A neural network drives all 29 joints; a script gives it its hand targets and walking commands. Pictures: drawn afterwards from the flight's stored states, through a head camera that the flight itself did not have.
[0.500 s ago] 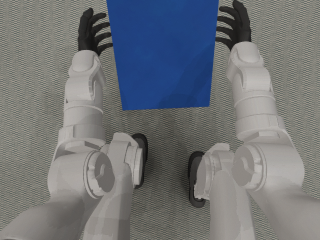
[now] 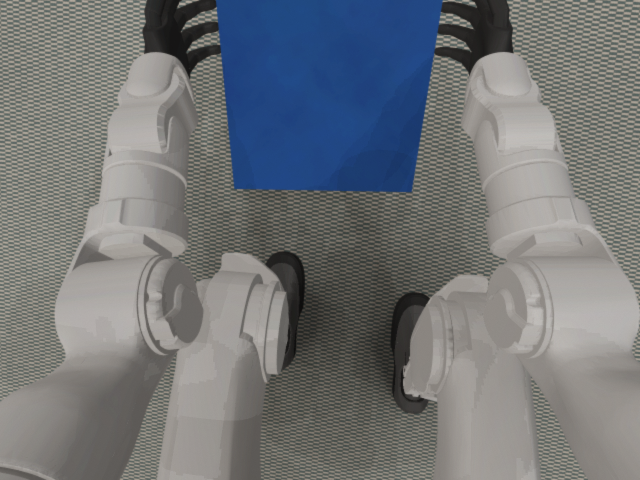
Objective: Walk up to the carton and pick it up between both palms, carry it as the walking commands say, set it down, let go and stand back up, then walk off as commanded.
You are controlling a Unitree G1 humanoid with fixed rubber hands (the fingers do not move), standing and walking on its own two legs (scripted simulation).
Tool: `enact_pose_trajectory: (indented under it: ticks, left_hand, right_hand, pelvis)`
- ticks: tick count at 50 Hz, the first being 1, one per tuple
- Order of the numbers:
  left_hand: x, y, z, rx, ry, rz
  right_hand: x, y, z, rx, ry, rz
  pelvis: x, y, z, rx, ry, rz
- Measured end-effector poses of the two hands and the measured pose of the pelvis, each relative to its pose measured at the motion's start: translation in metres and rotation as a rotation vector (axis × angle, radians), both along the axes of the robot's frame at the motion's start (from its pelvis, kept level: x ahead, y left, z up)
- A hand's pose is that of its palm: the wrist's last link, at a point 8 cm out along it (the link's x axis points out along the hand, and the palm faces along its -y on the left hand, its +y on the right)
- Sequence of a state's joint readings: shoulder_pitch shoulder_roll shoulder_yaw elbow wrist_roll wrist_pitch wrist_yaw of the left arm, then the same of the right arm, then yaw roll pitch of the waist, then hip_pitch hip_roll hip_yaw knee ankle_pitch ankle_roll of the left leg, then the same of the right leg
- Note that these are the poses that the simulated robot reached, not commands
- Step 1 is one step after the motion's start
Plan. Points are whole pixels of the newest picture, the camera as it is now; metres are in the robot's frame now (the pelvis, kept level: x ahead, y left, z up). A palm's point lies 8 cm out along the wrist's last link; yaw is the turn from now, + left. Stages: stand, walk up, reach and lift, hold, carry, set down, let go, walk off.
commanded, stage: set down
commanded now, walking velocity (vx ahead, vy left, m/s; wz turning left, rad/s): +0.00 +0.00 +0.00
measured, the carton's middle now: (325, 66) +0.55 +0.08 -0.26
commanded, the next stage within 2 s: none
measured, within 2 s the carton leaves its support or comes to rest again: neither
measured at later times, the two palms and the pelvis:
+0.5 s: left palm (171, 46) +0.53 +0.24 -0.17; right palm (472, 44) +0.56 -0.08 -0.18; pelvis +0.00 +0.01 -0.02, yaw +0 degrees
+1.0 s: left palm (174, 48) +0.53 +0.24 -0.18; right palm (470, 42) +0.56 -0.08 -0.19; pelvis +0.01 +0.00 -0.02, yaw +0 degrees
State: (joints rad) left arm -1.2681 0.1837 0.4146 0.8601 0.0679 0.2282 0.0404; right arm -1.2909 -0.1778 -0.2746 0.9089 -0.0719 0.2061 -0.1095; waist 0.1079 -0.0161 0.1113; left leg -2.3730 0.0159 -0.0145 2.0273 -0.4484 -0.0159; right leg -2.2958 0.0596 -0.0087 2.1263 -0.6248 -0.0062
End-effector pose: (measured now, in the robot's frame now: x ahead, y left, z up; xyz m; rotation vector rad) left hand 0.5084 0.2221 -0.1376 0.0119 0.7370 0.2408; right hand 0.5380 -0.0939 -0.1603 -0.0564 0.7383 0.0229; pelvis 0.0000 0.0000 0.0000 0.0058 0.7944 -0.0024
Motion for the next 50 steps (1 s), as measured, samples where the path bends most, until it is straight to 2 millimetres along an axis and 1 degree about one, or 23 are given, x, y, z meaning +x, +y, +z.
enact_pose_trajectory:
  ticks: [11, 19, 32, 50]
  left_hand:
    - [0.013, 0.012, -0.022, 0.001, 0.002, 0.008]
    - [0.019, 0.015, -0.031, -0.007, 0.0, 0.011]
    - [0.023, 0.015, -0.035, -0.028, -0.014, 0.012]
    - [0.023, 0.018, -0.045, -0.03, 0.0, 0.012]
  right_hand:
    - [0.014, 0.009, -0.014, 0.046, -0.031, 0.026]
    - [0.017, 0.01, -0.021, 0.069, -0.051, 0.017]
    - [0.02, 0.009, -0.024, 0.069, -0.054, 0.026]
    - [0.024, 0.01, -0.031, 0.072, -0.053, 0.042]
  pelvis:
    - [0.0, -0.001, -0.017, 0.001, -0.04, -0.004]
    - [0.002, 0.004, -0.023, 0.004, -0.057, -0.002]
    - [0.004, 0.006, -0.024, 0.006, -0.053, -0.001]
    - [0.009, 0.004, -0.023, 0.009, -0.047, -0.002]
